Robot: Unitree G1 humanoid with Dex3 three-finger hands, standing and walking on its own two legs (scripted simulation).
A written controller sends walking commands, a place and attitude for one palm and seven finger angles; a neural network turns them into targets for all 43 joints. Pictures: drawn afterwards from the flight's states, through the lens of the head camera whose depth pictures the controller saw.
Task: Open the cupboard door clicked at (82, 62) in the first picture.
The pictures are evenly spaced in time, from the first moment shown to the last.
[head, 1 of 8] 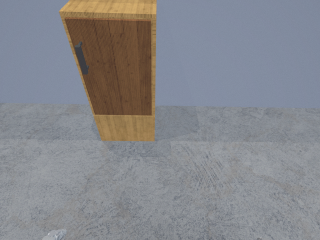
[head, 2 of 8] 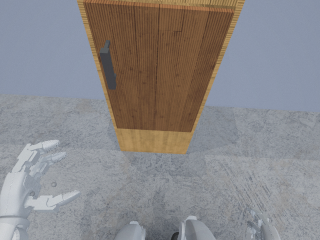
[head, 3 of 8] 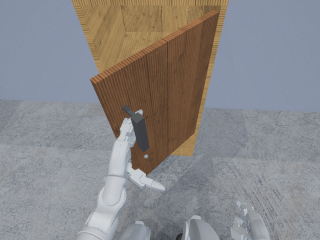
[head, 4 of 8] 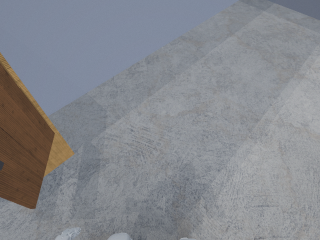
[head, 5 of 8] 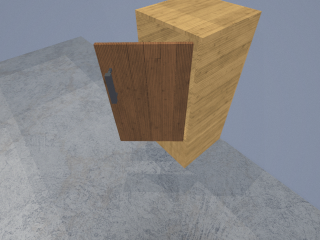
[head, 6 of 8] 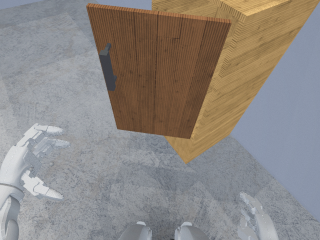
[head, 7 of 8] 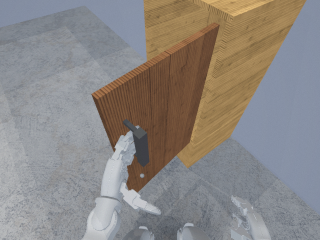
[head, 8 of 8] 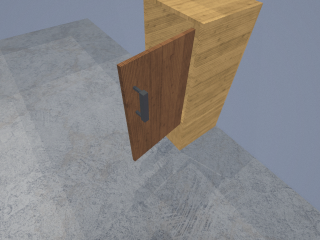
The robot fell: no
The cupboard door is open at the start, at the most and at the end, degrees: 0 99 98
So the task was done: yes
